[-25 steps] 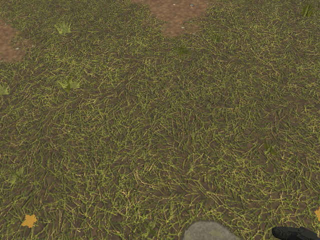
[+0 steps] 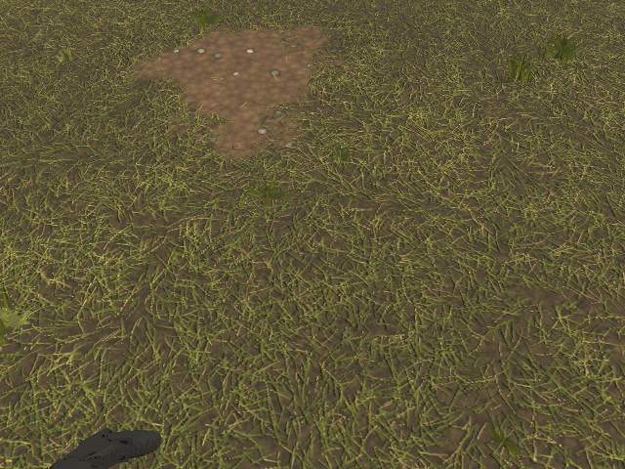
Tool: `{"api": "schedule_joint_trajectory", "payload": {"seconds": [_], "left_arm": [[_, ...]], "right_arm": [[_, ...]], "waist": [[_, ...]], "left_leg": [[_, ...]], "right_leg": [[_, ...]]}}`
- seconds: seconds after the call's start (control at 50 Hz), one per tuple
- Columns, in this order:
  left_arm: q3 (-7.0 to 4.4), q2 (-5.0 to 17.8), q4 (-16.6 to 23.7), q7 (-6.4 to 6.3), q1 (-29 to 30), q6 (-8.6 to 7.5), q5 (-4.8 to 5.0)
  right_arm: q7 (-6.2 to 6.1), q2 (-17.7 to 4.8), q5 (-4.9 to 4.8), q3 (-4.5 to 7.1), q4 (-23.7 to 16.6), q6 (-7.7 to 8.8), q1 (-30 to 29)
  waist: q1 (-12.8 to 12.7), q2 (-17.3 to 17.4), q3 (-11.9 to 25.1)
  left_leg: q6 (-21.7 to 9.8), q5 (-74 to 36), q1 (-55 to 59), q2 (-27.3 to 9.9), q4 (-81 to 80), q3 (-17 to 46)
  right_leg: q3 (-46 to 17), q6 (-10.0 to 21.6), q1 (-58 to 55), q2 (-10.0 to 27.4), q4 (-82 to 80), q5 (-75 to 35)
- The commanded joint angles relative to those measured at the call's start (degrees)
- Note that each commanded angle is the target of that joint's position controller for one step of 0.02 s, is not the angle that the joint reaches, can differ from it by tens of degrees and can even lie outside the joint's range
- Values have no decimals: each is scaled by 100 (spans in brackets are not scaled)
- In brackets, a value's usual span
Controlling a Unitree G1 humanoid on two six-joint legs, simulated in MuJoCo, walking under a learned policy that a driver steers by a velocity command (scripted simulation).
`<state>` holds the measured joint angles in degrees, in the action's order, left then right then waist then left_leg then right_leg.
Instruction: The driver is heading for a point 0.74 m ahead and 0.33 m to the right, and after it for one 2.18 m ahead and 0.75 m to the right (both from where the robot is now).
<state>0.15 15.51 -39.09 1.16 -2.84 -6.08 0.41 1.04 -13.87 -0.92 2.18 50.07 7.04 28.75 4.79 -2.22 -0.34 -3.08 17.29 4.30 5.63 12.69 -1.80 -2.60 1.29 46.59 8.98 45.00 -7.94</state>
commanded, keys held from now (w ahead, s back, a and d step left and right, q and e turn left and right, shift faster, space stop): w+e+shift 0.96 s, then w+q+shift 0.04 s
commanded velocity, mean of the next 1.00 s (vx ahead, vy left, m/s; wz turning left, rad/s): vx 1.00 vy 0.00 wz -0.77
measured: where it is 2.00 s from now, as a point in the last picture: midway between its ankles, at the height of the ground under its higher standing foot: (546, 131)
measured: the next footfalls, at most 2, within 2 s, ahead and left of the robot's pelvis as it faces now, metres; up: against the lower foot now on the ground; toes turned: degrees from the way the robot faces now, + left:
right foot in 0.16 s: +0.40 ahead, -0.13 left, +0.00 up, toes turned -4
left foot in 0.60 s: +0.86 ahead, -0.04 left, +0.00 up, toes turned -33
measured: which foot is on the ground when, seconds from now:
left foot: down 0.00-0.14, up 0.16-0.58, down 0.60-1.00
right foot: up 0.00-0.14, down 0.16-0.62, up 0.64-1.00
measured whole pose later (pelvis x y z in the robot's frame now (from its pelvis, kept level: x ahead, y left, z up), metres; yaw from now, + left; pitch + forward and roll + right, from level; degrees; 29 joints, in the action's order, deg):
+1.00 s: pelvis +0.89 -0.24 -0.02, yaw -48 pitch +0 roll +4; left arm -2.6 17.8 -32.2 3.6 -1.5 -1.8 1.9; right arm -0.1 -18.5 0.2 4.2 49.0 5.7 25.2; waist 6.7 -1.1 -3.4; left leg 2.8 25.0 13.8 1.8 12.4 -14.1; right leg 2.7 5.5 46.3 5.8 49.1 -2.0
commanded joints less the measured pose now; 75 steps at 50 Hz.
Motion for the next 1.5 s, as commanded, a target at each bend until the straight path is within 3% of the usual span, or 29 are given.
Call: {"api": "schedule_joint_trajectory", "payload": {"seconds": [0.02, 0.1, 0.14, 0.16, 0.18, 0.2, 0.22, 0.26, 0.34, 0.4, 0.54, 0.6, 0.62, 0.64, 0.68, 0.7, 0.72, 0.8, 0.94, 1.0, 1.04, 1.08, 1.1, 1.12, 1.16, 1.2, 1.28, 1.38, 1.5], "left_arm": [[-29, 225, 415, 124, 676, -102, 110], [-245, 614, 621, 280, 611, -64, 203], [-508, 1077, 215, 217, -1329, 77, 252], [-635, 1407, -107, 140, -2629, 188, 212], [-757, 1931, -240, 205, -2664, 119, 137], [-689, 1306, -247, 160, -2871, 118, 87], [-627, 1076, -224, 116, -2613, 85, -21], [-575, 918, -90, 160, -1967, -1, -70], [-474, 573, -13, 85, -1660, 11, 104], [-509, 715, -52, -102, -1834, 31, 123], [-621, 759, -368, -216, -2339, 135, 271], [-621, 822, -190, -157, -1908, 289, -20], [-398, 125, -16, -122, -2067, 277, -246], [-213, -165, 261, -102, -3134, 190, 342], [-335, 732, 146, -181, -1837, 282, 298], [-351, 702, 229, -162, -1377, 307, 162], [-377, 631, 363, -124, -1083, 306, 60], [-308, 189, 642, -15, -967, 523, 241], [-277, 375, 989, 223, 193, 396, 138], [-293, 374, 1185, 334, 572, 285, 153], [-498, 747, 1147, 292, -101, 314, 157], [-869, 1405, 457, 50, -2663, 469, 188], [-806, 1863, 348, -8, -2454, 379, 2], [-714, 1316, 456, 12, -2748, 271, -108], [-614, 971, 193, 77, -2171, 72, -94], [-482, 419, 149, 108, -1443, -61, -231], [-489, 257, -158, 104, -1218, -181, -97], [-481, 378, -315, -108, -1394, -226, -189], [-623, 1266, -372, -430, -1626, 92, -151]], "right_arm": [[-73, -998, -62, 180, -369, 109, -237], [-103, -1254, 195, 214, -269, -185, -161], [-184, -1387, 384, 240, -369, -360, -555], [-272, -1321, 383, 206, -561, -362, -732], [-53, -45, 309, -137, -769, -162, 379], [-9, -755, 65, -67, -758, 114, -149], [-8, -1003, -151, 11, -1037, 260, -933], [-95, -813, 46, -55, -1316, 414, -1848], [-86, -717, 202, -8, -1392, 203, -1715], [-85, -560, 250, -85, -1837, 197, -2857], [-86, -896, -67, 154, -2254, 253, -3637], [-200, -1338, -176, 450, -1935, 231, -1342], [-263, -1652, -155, 481, -1713, 125, -55], [-91, -1982, 71, 509, -1507, 133, -176], [-133, -872, 82, 334, -1690, 3, -819], [-125, -886, 155, 326, -1558, -39, -959], [-123, -843, 213, 315, -1419, -42, -1111], [-43, -519, 40, 244, -1005, 18, -1394], [-129, -1154, 118, 338, -719, 15, -1201], [-143, -1510, 80, 346, -468, -46, -543], [-183, -1856, 50, 370, -368, -160, -523], [-210, -1785, 38, 275, -381, -236, -1085], [-88, -436, 92, -74, -551, -140, 40], [-46, -900, -292, -54, -469, 91, -79], [-99, -998, -460, 25, -905, 154, -1418], [-108, -827, -263, 68, -662, -69, -1066], [-60, -497, -247, 86, -493, -479, -937], [63, -485, -157, 54, -830, -383, -1946], [356, -825, -264, 214, -1152, -320, -1859]], "waist": [[-115, 195, -901], [-396, 784, -358], [-1460, 1255, 779], [-1968, 816, 1444], [-843, -1692, 2113], [-1317, -1194, 2662], [-1284, -824, 1590], [-871, 608, 548], [-262, 346, -139], [-573, 188, -733], [-892, -257, -491], [445, -477, 1234], [616, 616, 2252], [-199, 3815, 3048], [273, 1543, 1167], [172, 376, 574], [15, 204, 186], [-415, 616, -322], [-218, 30, -925], [-266, 298, -752], [-977, 845, -263], [-2411, 743, 774], [-1109, -1362, 1531], [-1535, -887, 2733], [-1257, 189, 502], [-611, 333, -72], [-331, 115, -469], [-564, 228, -876], [-103, -431, -158]], "left_leg": [[-817, -1348, -1467, -1380, -1281, 241], [-380, -5472, 672, -1778, 55, -253], [-165, -7715, 641, -1799, 2494, -473], [-9, -6641, -946, -1623, 4494, -441], [394, -95, -3971, -376, 6920, 134], [166, 632, -4448, -199, 7314, 962], [-50, 356, -4944, -524, 7175, 1108], [-138, 91, -4514, -780, 6256, 1036], [240, 34, -4075, -1033, 5028, 976], [533, -1298, -3756, -848, 3353, 627], [582, -2513, -2300, -467, 1333, 914], [183, -1260, 163, -832, 1944, 876], [33, -104, 2086, -1874, 2316, 2102], [-1053, 2521, 3134, -3339, 732, 5957], [-591, 2640, 1618, -2646, 355, 4438], [-504, 1204, 717, -2446, 361, 3536], [-529, 295, 25, -2265, 313, 2873], [-470, -827, -914, -2061, -94, 1324], [-126, -2423, -870, -1705, -628, -688], [-74, -5770, -485, -1894, -249, -893], [-335, -8003, 21, -2216, 988, -793], [-259, -6812, -1564, -1902, 4124, -729], [-108, 1215, -3904, -750, 6737, -228], [-334, 1182, -4210, -480, 7397, 1222], [-287, 272, -4789, -946, 6899, 1079], [-141, -476, -4208, -1430, 6470, 1091], [73, -1014, -4231, -1725, 6051, 1023], [69, -2770, -4569, -1311, 4316, 298], [-384, -2416, -3184, -259, 2995, -1054]], "right_leg": [[400, 46, -1419, -348, -1179, -1001], [831, 483, -1322, -1082, -1326, 303], [935, 810, -3204, -1385, -964, 870], [38, 945, -5319, -958, -736, 1400], [-3494, 2261, -7657, 469, -1516, 3988], [-5097, 2177, -7943, 606, -2848, 4863], [-4477, 1802, -7329, 484, -2952, 4388], [-3417, 1656, -5365, 29, -3052, 2654], [-2507, 1769, -3771, -469, -3390, 1871], [-2016, 1617, -2615, -807, -3616, 1470], [-2417, 913, -3280, -742, -2862, 1600], [-2101, 493, -3510, -886, -46, -729], [-1593, 428, -2301, -1273, 2037, 2020], [-1124, 253, -441, -1485, 3809, 3948], [-627, 223, 285, -782, 4066, 2974], [-495, 206, 64, -556, 3850, 2765], [-503, 224, -123, -332, 3468, 2577], [-379, 274, -102, 170, 3071, 2505], [421, 309, -312, -139, 813, 260], [975, 650, -1491, -870, -38, 544], [986, 919, -2367, -1290, -271, 1608], [243, 1221, -5743, -946, -1038, 1355], [-2401, 1636, -7760, 656, -1007, 2383], [-4341, 1929, -7722, 1295, -2267, 4194], [-3067, 1487, -5687, 999, -3058, 3748], [-1770, 1139, -4296, 627, -3218, 2830], [22, 590, -3501, 265, -3663, 1393], [1401, 194, -3685, -212, -3995, -9], [1825, -289, -5301, 185, -2367, -5447]]}}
